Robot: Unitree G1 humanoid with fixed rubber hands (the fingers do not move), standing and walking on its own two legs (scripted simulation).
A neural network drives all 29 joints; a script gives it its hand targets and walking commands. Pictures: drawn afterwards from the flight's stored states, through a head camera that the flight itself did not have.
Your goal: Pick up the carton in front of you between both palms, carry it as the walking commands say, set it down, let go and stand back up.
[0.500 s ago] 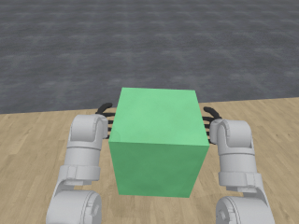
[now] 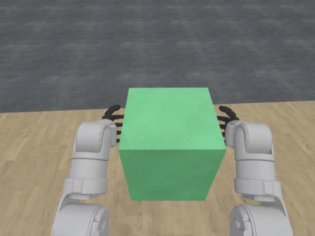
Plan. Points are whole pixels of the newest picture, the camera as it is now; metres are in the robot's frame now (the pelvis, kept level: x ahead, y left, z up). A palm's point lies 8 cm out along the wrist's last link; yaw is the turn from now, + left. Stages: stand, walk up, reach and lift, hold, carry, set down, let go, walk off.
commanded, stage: carry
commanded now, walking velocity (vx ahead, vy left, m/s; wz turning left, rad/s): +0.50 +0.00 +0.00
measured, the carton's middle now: (168, 146) +0.37 +0.01 +0.04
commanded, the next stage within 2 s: none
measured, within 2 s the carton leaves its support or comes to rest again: neither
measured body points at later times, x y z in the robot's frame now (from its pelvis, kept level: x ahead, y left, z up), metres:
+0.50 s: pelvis +0.26 +0.05 -0.03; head +0.31 +0.05 +0.42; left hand +0.65 +0.18 +0.08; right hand +0.63 -0.12 +0.08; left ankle +0.15 +0.11 -0.75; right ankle +0.40 -0.07 -0.72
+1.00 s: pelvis +0.56 +0.03 -0.05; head +0.61 +0.02 +0.39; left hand +0.92 +0.20 +0.05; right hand +0.94 -0.10 +0.04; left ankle +0.69 +0.18 -0.74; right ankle +0.47 -0.02 -0.78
